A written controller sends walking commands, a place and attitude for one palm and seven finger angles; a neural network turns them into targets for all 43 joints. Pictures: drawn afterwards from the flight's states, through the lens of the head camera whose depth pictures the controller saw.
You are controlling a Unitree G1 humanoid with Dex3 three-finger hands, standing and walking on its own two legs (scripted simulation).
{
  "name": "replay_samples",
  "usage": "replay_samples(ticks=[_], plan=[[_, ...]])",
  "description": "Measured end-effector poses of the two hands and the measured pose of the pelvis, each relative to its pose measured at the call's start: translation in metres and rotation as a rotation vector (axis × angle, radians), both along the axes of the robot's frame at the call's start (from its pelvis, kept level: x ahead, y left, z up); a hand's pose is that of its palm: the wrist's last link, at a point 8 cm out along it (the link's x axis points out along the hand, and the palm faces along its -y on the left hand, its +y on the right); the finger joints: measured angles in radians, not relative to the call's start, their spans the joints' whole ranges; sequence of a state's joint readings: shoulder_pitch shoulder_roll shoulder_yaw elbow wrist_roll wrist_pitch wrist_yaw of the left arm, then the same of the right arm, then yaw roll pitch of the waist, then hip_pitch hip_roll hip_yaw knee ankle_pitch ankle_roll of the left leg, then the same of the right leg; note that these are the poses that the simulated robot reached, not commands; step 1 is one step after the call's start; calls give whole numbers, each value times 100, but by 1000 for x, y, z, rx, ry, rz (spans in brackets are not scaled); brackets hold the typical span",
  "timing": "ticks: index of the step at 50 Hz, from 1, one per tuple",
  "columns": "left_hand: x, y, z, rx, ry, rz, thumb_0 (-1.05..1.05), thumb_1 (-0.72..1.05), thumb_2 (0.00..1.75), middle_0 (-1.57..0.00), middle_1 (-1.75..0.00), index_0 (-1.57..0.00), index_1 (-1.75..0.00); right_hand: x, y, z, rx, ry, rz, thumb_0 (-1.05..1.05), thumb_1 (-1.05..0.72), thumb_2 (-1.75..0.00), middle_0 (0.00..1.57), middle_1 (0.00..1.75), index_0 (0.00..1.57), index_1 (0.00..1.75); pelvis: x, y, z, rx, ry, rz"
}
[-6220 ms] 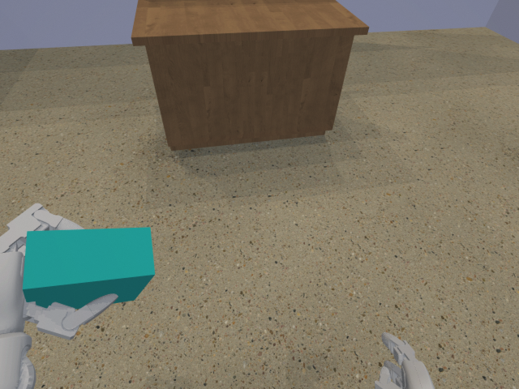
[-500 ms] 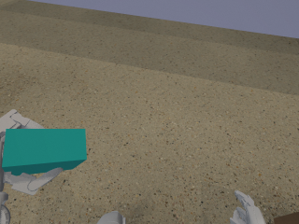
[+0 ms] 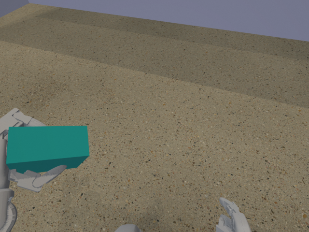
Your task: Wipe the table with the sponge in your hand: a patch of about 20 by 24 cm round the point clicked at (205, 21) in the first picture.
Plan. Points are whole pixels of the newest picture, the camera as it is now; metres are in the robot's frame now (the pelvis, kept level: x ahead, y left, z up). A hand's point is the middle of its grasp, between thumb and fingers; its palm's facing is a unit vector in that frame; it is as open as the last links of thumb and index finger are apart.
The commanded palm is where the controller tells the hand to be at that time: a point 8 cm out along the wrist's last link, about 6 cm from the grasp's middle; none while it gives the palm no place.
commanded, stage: turn to face it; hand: left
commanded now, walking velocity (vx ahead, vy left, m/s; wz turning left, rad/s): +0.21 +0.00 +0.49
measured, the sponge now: (60, 150) +0.24 +0.21 +0.16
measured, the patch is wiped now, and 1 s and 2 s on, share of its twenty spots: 0.00 0.00 0.00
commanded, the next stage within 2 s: none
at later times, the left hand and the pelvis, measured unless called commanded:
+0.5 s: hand (76, 109) +0.32 +0.19 +0.18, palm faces +0.25 -0.85 -0.47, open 10.2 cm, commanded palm +0.26 +0.24 +0.19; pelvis +0.06 -0.01 +0.01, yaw -9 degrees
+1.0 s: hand (119, 112) +0.31 +0.10 +0.19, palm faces +0.01 -0.89 -0.45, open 10.2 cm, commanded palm +0.28 +0.16 +0.19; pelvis +0.02 -0.03 +0.01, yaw -24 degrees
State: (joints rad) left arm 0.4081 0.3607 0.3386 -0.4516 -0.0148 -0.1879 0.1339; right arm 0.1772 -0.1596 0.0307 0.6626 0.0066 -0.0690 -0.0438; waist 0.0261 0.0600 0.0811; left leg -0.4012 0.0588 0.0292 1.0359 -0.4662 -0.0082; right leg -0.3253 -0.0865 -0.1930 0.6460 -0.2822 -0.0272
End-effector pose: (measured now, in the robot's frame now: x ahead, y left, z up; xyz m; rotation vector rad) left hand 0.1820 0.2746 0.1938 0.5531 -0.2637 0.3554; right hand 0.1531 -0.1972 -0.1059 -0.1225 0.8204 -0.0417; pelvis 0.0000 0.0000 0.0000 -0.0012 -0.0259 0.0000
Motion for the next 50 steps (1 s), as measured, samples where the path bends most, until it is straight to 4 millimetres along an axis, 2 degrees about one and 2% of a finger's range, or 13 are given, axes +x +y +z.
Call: replay_samples(ticks=[6, 11, 17, 19, 22, 25, 27, 30, 33, 38, 42, 46, 50], plan=[[14, -2, -3, -41, 37, -2, -1, -49, 101, -73, -136, -73, -136, 26, -41, 26, -132, 20, -19, 1, -91, -90, 20, 30, 20, 30, 21, -1, 12, 29, 9, 33], [29, 9, 5, -7, -35, -38, -1, -49, 101, -73, -136, -73, -136, 54, -54, 44, -236, -45, -48, 1, -91, -90, 20, 30, 20, 30, 42, 12, 4, 4, 17, 7], [68, 21, 8, -5, -96, -40, -1, -49, 101, -73, -136, -73, -136, 78, -30, 51, -162, -114, -75, 1, -91, -90, 20, 30, 20, 30, 55, 13, 7, -5, 12, -47], [79, 14, 9, -20, -80, -54, -1, -49, 101, -73, -136, -73, -136, 81, -20, 52, -106, -135, -67, 1, -91, -90, 20, 30, 20, 30, 59, 10, 11, -14, 16, -74], [92, -10, 10, -25, -43, -109, -1, -49, 101, -73, -136, -73, -136, 79, -11, 50, -30, -158, -62, 1, -91, -90, 20, 30, 20, 30, 62, 3, 13, -18, 22, -113], [102, -38, 8, 7, 2, -176, -1, -49, 101, -73, -136, -73, -136, 72, -14, 41, 28, -156, -75, 1, -91, -90, 20, 30, 20, 30, 63, -10, 10, -10, 23, -149], [107, -58, 6, 50, 23, -211, -1, -49, 101, -73, -136, -73, -136, 65, -24, 28, 55, -145, -92, 1, -90, -90, 20, 30, 21, 30, 64, -22, 2, 2, 18, -168], [114, -82, 0, 78, 44, -248, -1, -49, 101, -73, -136, -73, -136, 50, -48, 7, 54, -89, -130, 1, -90, -90, 21, 30, 21, 30, 60, -34, -5, 0, 8, -191], [120, -98, -3, 64, 85, -273, -1, -49, 101, -73, -136, -73, -136, 27, -78, 1, 16, -18, -199, 1, -91, -90, 21, 30, 21, 30, 53, -39, -2, 26, 7, -235], [121, -118, 5, 71, 95, -344, -1, -49, 101, -73, -136, -73, -136, -15, -119, 12, -61, 37, -324, 1, -91, -90, 20, 30, 20, 30, 44, -43, 6, 44, 14, -296], [119, -127, 15, 69, 49, -399, -1, -49, 101, -73, -136, -73, -136, -46, -139, 25, -114, 45, -396, 1, -91, -90, 20, 30, 20, 30, 38, -43, 9, 55, 25, -340], [115, -128, 17, 41, 1, -431, -1, -49, 101, -73, -136, -73, -136, -69, -145, 37, -149, 34, -440, 1, -91, -90, 20, 30, 20, 30, 30, -39, 9, 62, 33, -387], [110, -124, 10, -13, -20, -459, -1, -49, 101, -73, -136, -73, -136, -86, -136, 46, -165, 12, -461, 1, -91, -90, 20, 30, 20, 30, 20, -30, 7, 58, 39, -426]])
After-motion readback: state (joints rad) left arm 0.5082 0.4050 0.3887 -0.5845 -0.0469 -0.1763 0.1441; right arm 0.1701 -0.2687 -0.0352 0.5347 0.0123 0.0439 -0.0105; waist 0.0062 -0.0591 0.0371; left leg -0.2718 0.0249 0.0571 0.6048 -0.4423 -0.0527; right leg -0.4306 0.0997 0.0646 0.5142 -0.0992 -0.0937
